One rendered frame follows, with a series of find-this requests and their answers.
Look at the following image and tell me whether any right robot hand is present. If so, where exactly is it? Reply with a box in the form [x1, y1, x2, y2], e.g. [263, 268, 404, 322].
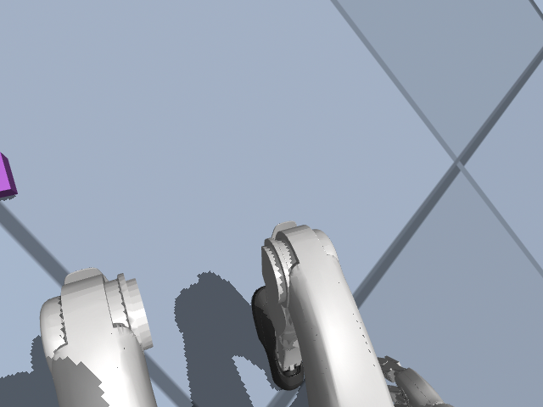
[377, 356, 445, 407]

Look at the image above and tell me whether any right robot foot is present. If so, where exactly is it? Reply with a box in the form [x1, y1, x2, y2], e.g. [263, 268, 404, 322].
[252, 286, 304, 391]

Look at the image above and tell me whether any small box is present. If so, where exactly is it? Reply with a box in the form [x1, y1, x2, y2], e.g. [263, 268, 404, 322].
[0, 152, 18, 198]

